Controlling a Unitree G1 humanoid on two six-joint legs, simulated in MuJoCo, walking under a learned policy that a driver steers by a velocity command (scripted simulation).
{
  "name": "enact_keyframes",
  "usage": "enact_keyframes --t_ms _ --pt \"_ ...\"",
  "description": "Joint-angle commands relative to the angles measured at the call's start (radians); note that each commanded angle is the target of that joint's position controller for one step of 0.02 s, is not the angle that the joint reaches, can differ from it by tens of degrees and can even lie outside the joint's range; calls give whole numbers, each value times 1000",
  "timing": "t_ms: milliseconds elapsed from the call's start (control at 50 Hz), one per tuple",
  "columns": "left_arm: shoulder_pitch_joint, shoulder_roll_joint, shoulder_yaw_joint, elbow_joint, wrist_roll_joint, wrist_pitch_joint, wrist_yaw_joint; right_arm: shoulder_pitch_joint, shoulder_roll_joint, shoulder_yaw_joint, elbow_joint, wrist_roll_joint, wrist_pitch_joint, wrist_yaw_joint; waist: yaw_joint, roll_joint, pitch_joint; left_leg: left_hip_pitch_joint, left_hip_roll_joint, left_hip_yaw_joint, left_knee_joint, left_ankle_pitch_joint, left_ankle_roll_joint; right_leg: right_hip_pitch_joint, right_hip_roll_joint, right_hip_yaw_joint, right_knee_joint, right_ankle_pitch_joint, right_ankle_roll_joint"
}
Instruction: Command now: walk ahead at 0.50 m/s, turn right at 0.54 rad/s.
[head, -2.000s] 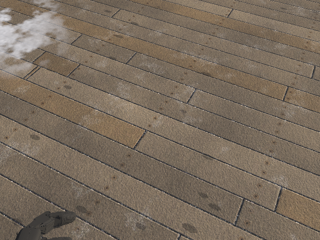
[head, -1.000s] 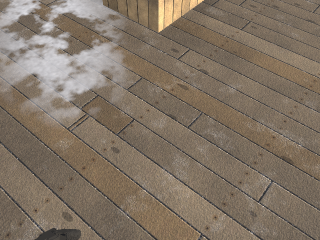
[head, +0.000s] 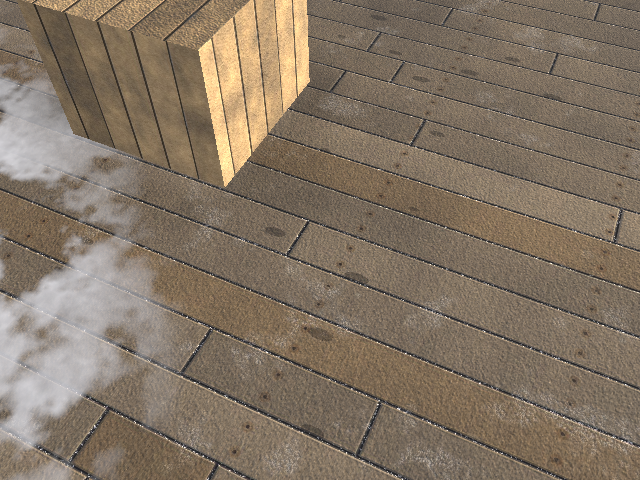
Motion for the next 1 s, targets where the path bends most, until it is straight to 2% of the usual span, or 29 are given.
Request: enact_keyframes --t_ms 20,60,80,100,120,140,160,180,200,220,280,400,480,520,540,560,580,600,620,640,660,700,740,840,900,940,960,980,1000 --pt "-82 76 18 -109 -1 -10 -17 -14 -199 -49 -42 16 13 -9 29 92 40 30 315 -52 42 736 129 5 41 -61 -36 -99 -45" --pt "48 126 48 -92 -5 -4 -16 -41 -225 -56 -51 25 30 -13 114 123 -50 29 303 -29 260 1027 105 193 119 -115 -35 -191 -91" --pt "204 176 79 -53 -8 -2 -6 -62 -222 -52 -58 30 35 -15 203 103 -128 -53 265 -7 468 1000 73 419 162 -115 -106 -134 -129" --pt "352 268 115 -17 -9 9 17 -46 -179 -35 -75 5 27 -16 251 -18 -214 -303 215 -5 782 655 23 716 54 93 -142 -139 -186" --pt "300 357 120 -29 -14 -3 19 45 -27 10 -128 -27 -4 1 110 -248 -293 -744 -6 -137 1104 -261 -35 1008 -181 672 -258 -313 -379" --pt "324 267 93 -57 -4 -20 11 -71 -109 1 -140 15 -46 16 188 -110 -367 -853 -3 -348 1185 -280 -12 1038 -226 826 -393 -403 -385" --pt "284 216 78 -53 4 -35 9 -158 -149 -10 -167 50 -68 22 190 -66 -226 -923 44 -348 1154 -179 17 942 -205 687 -411 -323 -335" --pt "222 187 69 -61 0 -44 9 -162 -140 -8 -161 36 -79 16 143 11 -152 -879 90 -349 1067 -91 28 798 -160 565 -404 -220 -299" --pt "155 151 58 -75 1 -45 12 -155 -147 -15 -146 8 -77 9 103 28 -103 -809 118 -348 980 -42 21 667 -118 466 -411 -112 -274" --pt "122 132 49 -93 13 -47 18 -133 -154 -22 -141 0 -66 9 71 5 -93 -738 138 -357 937 -5 13 586 -94 416 -429 -35 -265" --pt "136 158 54 -96 8 -51 35 -138 -122 -18 -150 -16 -33 8 52 10 -69 -692 129 -329 803 58 -35 474 -60 335 -463 97 -267" --pt "219 194 66 -72 4 -28 64 -342 -71 4 -221 -15 -34 18 122 -45 -23 -587 19 -286 372 410 -64 370 43 221 -400 187 -165" --pt "252 177 66 -61 -3 0 77 -357 -110 -8 -244 -7 -36 32 121 -74 -60 -539 -19 -331 265 398 -37 466 18 327 -271 160 -123" --pt "213 168 65 -83 2 8 87 -295 -141 -20 -229 -11 -44 33 84 -97 -85 -493 -13 -345 234 344 -8 517 12 387 -168 190 -104" --pt "176 156 61 -101 1 9 87 -227 -153 -26 -213 -20 -51 28 40 -90 -116 -395 3 -329 168 429 15 508 53 374 -75 201 -73" --pt "173 107 44 -130 13 5 84 -135 -200 -34 -208 -43 -55 22 9 -12 -239 -158 140 -426 216 683 74 416 116 329 136 49 -30" --pt "364 37 26 -118 24 4 82 -94 -228 -32 -212 -59 -42 16 85 240 -368 157 414 -708 289 1105 235 156 256 229 437 -704 38" --pt "482 135 33 -111 -1 5 74 -62 -222 -38 -197 -19 -21 23 100 335 -485 218 527 -943 258 844 334 49 200 216 631 -741 62" --pt "389 207 55 -101 -14 21 76 -128 -149 -20 -234 -12 -5 18 70 208 -381 123 450 -839 209 616 299 -6 150 207 699 -640 94" --pt "278 229 63 -120 -12 40 82 -179 -107 -5 -244 -17 13 11 54 139 -269 1 384 -690 180 492 250 -31 122 154 685 -564 111" --pt "233 226 67 -127 -6 60 89 -218 -93 4 -246 -22 27 7 61 111 -196 -120 333 -608 148 423 229 -11 96 136 658 -522 119" --pt "232 167 58 -145 -6 82 89 -254 -117 -2 -230 -33 39 1 94 159 -105 -316 261 -473 74 354 212 90 70 91 547 -474 115" --pt "232 122 47 -157 -3 81 91 -249 -131 -10 -217 -33 38 -3 92 179 -112 -322 260 -408 49 411 235 123 67 57 447 -454 114" --pt "157 116 33 -191 10 76 72 -260 -168 -24 -204 -16 55 -9 71 161 -164 -309 307 -340 32 392 258 233 33 39 226 -344 90" --pt "150 106 25 -183 22 75 61 -239 -169 -18 -172 1 64 9 70 158 -147 -325 289 -338 46 285 247 332 69 19 58 -333 60" --pt "207 82 19 -142 33 69 53 -258 -122 7 -151 17 65 25 116 141 -138 -392 245 -318 107 195 190 510 92 -3 -208 -183 27" --pt "208 97 19 -139 42 67 54 -210 -67 29 -125 15 57 37 114 112 -136 -461 203 -298 140 118 109 630 60 49 -317 -105 3" --pt "211 186 31 -153 52 68 66 -165 -17 49 -129 -20 50 53 66 -77 -168 -526 112 -217 316 -57 12 704 -151 280 -347 83 -50" --pt "102 194 23 -169 71 64 67 -132 -29 43 -123 -14 51 47 23 -204 -133 -463 78 -224 340 -184 -31 453 -246 317 -375 -58 -173"
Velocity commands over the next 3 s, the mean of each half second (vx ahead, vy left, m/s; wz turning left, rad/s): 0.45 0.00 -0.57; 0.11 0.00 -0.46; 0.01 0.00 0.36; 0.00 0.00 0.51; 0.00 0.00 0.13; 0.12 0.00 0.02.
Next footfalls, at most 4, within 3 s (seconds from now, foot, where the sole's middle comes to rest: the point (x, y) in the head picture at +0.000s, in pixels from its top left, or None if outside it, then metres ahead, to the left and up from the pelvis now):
0.10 right None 0.22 -0.12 -0.77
0.56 left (320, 448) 0.54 0.00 -0.77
0.98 right None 0.37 -0.21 -0.77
1.34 left None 0.47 0.01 -0.77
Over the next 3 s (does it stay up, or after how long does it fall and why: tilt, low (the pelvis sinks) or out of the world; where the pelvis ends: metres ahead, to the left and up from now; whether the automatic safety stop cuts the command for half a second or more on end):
stays up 0.46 -0.09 0.00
